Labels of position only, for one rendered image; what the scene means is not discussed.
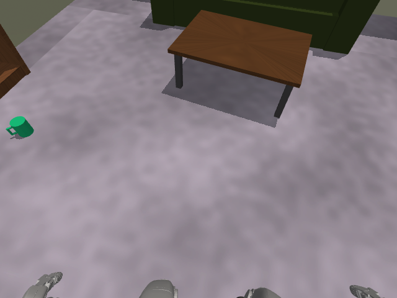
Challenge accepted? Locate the right robot hand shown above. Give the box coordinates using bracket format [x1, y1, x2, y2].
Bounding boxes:
[350, 285, 384, 298]

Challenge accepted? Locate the left robot hand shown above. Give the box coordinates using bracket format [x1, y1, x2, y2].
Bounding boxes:
[23, 272, 63, 298]

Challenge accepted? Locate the mug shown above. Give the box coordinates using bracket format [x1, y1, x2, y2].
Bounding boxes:
[6, 116, 33, 137]

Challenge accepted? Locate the coffee table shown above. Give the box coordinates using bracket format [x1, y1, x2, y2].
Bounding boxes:
[167, 10, 312, 118]

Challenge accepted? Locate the sofa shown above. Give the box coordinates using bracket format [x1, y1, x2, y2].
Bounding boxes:
[150, 0, 380, 54]

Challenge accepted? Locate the bookshelf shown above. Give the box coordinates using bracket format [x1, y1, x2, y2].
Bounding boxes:
[0, 24, 30, 99]

